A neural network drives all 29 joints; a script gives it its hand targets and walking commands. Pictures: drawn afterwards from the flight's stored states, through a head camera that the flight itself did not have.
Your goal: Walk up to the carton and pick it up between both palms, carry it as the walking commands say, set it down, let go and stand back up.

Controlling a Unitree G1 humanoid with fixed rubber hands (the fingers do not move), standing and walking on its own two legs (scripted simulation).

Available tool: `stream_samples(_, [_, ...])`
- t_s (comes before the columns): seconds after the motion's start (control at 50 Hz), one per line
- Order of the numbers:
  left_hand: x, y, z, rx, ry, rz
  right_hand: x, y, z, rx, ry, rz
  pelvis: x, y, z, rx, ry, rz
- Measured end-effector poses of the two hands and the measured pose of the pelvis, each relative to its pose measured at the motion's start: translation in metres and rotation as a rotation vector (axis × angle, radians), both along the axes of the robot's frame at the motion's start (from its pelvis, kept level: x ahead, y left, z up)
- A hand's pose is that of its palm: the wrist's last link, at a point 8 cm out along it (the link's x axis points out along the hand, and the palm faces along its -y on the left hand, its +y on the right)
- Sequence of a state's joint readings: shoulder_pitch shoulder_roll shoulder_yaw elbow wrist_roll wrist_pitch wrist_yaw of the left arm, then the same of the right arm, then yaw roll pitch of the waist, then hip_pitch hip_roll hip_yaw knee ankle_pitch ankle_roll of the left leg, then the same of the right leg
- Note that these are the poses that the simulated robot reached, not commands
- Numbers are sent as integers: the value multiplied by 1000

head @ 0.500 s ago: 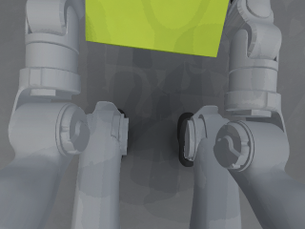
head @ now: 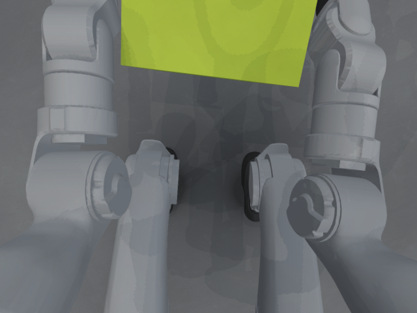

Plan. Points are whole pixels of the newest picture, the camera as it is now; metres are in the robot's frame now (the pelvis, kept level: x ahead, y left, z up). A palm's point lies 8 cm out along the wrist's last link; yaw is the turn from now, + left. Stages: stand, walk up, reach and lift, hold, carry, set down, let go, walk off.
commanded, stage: reach and lift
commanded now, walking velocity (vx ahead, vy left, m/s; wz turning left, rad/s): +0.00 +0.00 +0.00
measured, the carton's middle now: (215, 1) +0.56 +0.01 -0.16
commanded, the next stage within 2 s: none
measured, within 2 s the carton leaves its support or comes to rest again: neither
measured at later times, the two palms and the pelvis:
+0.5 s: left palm out of the picture +0.54 +0.15 -0.03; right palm out of the picture +0.53 -0.14 -0.03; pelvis +0.00 +0.00 +0.05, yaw +0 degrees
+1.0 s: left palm out of the picture +0.53 +0.14 +0.04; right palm out of the picture +0.50 -0.15 +0.04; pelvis +0.01 +0.00 +0.11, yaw +0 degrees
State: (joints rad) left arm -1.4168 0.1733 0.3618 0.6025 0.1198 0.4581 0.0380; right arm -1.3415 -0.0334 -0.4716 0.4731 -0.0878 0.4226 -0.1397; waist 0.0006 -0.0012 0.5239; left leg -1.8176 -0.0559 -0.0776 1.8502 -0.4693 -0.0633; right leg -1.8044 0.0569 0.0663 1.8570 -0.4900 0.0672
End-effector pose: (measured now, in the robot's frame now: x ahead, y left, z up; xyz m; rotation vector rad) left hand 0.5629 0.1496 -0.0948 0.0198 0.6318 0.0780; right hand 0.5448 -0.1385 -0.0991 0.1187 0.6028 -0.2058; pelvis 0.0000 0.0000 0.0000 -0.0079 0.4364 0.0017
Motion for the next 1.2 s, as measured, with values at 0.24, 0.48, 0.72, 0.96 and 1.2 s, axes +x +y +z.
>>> stream_samples(0.24, [-7, -7, 36, -7, -9, -3, -10, -7, 37, -6, -6, -8, -2, -2, 26, 8, -33, -7])
stream_samples(0.48, [-18, 2, 66, -8, -17, 9, -15, 2, 69, -16, -14, 14, 0, -1, 48, 4, -67, 4])
stream_samples(0.72, [-27, -9, 100, -12, -13, -10, -31, -9, 103, -12, -8, -13, -1, 2, 76, 0, -108, 6])
stream_samples(0.96, [-34, -10, 136, -18, -18, 3, -38, -9, 138, -41, -10, 11, 4, -1, 104, 10, -148, -1])
stream_samples(1.2, [-47, -6, 168, -15, -29, 7, -45, -6, 174, -32, -23, 13, 10, -2, 133, 14, -186, -1])
